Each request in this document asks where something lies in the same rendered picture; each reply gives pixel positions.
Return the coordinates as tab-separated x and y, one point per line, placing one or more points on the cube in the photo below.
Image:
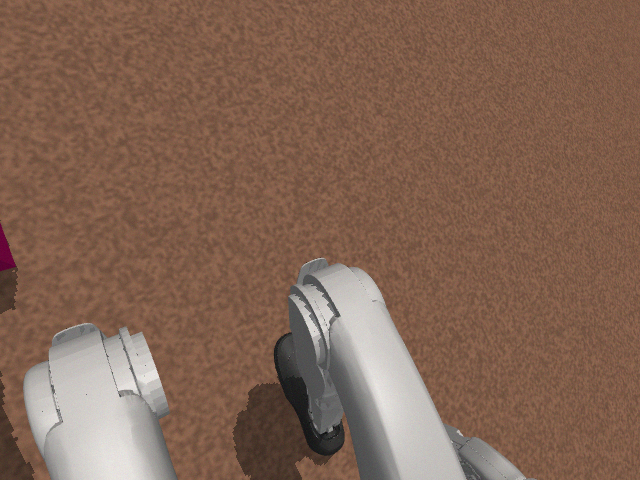
6	259

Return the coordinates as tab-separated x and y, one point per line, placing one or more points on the right robot hand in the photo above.
479	460

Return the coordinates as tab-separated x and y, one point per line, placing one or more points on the right robot foot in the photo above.
295	391

